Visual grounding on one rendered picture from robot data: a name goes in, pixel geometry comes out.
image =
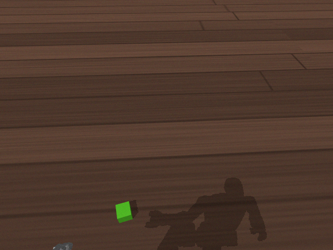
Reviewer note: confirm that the cube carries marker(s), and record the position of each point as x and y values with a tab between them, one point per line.
124	212

